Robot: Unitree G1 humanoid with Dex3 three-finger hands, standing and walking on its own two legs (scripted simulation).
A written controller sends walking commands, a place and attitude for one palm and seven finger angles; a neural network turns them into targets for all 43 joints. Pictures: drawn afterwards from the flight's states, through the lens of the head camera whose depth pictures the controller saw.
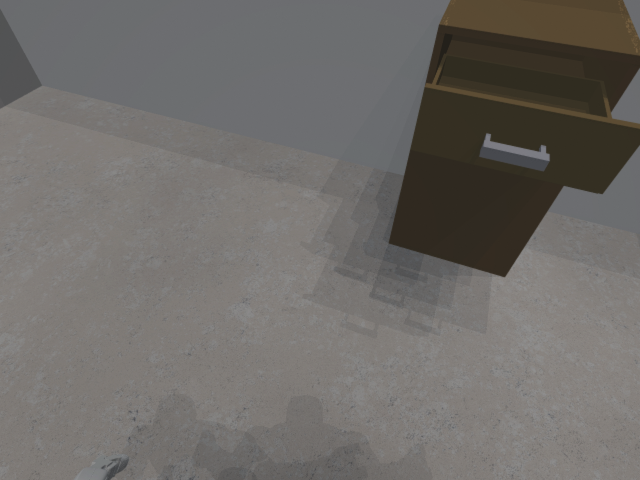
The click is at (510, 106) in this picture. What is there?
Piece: drawer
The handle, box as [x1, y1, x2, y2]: [479, 133, 549, 171]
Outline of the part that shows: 479,155 482,157 543,171 549,161 549,154 545,152 545,146 543,145 540,146 538,152 492,142 489,140 490,134 487,133 485,135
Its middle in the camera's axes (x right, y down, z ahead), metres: +0.41 -0.19 +0.81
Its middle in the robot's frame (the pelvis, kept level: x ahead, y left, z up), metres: +0.75 -0.37 +0.00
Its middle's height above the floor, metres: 0.77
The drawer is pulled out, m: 0.30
